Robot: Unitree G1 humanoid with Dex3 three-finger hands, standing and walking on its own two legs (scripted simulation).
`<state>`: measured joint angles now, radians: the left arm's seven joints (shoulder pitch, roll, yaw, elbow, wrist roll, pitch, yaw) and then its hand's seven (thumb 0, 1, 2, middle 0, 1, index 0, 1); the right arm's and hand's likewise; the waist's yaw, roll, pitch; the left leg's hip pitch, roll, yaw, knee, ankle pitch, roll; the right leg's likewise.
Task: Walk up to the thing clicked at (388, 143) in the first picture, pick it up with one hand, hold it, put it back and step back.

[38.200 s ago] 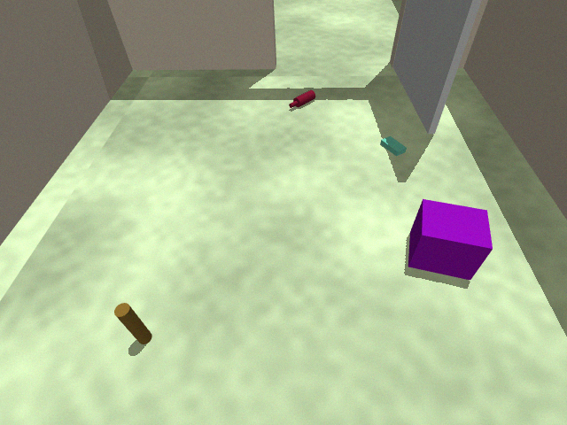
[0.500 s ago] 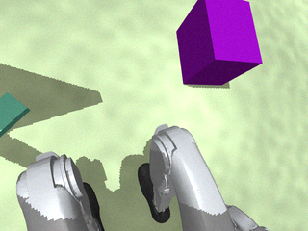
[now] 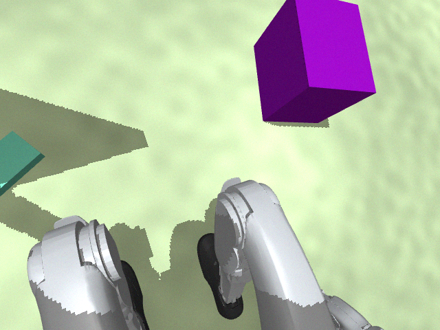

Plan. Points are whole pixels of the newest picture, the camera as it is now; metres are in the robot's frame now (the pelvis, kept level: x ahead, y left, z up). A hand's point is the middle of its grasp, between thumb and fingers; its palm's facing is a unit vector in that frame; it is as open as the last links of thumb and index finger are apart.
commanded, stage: rise first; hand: left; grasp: from above
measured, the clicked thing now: (1, 167) +0.44 +0.35 -0.29
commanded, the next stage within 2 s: approach in 0.74 s
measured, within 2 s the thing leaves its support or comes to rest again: neither
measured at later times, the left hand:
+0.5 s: hand out of the picture +0.40 +0.40 -0.19, palm faces -0.22 -0.36 -0.91, open 13.4 cm
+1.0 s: hand out of the picture +0.40 +0.40 -0.19, palm faces -0.22 -0.34 -0.91, open 13.5 cm
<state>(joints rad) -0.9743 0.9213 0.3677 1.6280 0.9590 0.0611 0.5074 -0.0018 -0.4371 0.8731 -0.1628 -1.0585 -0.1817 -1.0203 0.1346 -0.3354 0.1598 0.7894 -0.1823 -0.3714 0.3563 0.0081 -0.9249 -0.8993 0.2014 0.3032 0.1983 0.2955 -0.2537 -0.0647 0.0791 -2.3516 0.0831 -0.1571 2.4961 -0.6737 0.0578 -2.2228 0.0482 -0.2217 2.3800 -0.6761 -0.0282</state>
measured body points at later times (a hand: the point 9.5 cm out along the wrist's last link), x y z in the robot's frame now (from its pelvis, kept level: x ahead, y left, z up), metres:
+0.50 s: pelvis +0.00 +0.00 +0.00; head +0.25 +0.10 +0.36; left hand +0.41 +0.42 -0.14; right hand +0.06 -0.25 -0.08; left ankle +0.08 +0.12 -0.28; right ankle +0.10 -0.10 -0.28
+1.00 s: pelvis +0.00 +0.00 +0.00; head +0.24 +0.10 +0.36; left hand +0.41 +0.42 -0.13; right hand +0.06 -0.25 -0.08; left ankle +0.08 +0.12 -0.28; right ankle +0.10 -0.10 -0.28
